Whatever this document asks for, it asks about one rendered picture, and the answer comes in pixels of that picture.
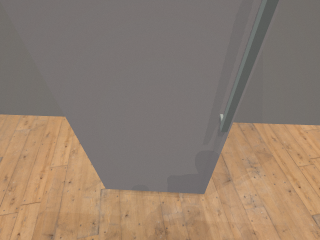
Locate fridge door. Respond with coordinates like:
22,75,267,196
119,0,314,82
0,0,283,194

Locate handle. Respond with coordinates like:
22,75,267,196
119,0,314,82
219,0,279,132

